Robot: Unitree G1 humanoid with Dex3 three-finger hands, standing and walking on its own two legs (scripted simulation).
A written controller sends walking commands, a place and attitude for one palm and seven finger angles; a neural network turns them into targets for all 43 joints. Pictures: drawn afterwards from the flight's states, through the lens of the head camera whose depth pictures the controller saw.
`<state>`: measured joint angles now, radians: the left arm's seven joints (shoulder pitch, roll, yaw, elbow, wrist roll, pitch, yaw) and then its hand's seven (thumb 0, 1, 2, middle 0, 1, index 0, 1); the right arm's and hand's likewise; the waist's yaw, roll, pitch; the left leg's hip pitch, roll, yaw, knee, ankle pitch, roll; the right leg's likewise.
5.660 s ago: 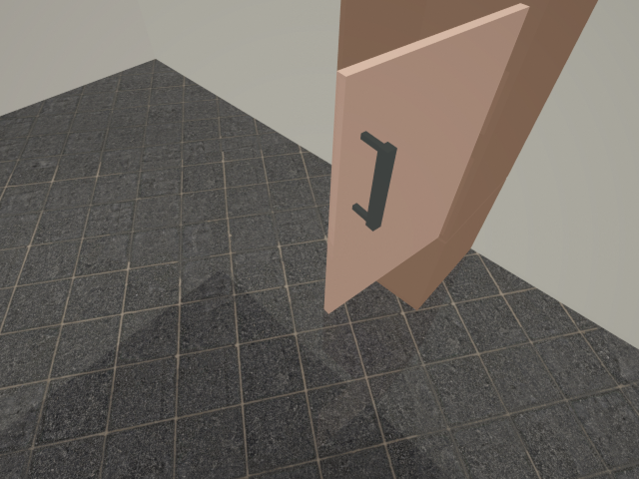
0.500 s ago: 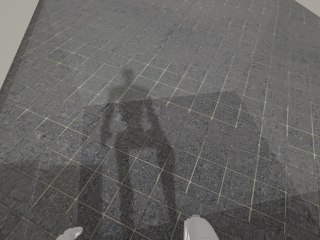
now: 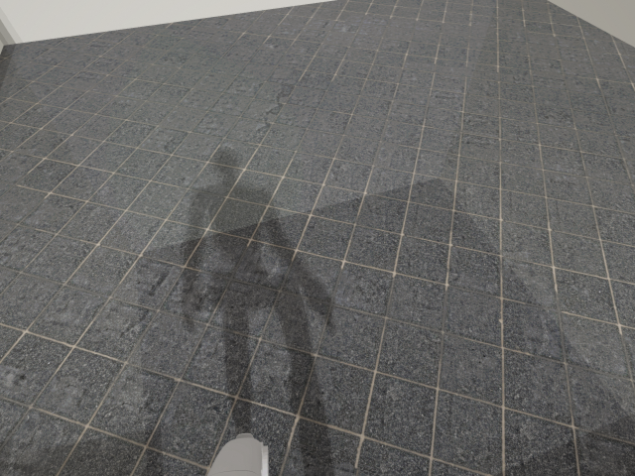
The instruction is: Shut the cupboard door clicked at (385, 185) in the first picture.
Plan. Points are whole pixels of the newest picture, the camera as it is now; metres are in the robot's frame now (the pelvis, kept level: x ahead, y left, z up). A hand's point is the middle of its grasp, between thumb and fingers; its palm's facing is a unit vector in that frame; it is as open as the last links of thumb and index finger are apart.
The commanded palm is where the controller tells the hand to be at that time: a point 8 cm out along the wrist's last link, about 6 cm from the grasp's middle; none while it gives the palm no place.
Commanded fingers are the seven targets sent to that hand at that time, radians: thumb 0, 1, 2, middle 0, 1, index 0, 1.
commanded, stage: walk around to get in front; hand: left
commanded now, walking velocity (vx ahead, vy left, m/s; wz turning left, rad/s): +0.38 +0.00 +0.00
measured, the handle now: out of the picture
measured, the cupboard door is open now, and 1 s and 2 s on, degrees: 81 81 81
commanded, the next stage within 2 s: walk to a spot facing it in 0.44 s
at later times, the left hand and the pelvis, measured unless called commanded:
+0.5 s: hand (183, 386) +0.28 +0.24 -0.18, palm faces -0.02 -0.99 -0.16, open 7.3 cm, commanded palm none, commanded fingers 0.00 0.90 0.90 -0.20 -0.30 -0.20 -0.30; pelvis +0.24 +0.06 +0.00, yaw -5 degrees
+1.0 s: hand (235, 269) +0.51 +0.19 -0.18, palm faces +0.04 -0.99 -0.16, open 7.1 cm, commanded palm none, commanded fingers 0.00 0.90 0.90 -0.20 -0.30 -0.20 -0.30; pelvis +0.39 +0.02 -0.01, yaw +4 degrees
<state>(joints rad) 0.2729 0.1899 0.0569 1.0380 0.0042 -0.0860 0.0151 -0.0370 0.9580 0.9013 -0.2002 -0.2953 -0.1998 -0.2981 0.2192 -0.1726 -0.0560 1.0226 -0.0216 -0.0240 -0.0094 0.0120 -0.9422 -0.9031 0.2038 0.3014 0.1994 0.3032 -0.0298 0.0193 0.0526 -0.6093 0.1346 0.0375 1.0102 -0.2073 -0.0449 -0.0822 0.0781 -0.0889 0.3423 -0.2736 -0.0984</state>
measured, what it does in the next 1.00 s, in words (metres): walks ahead: left foot, then right foot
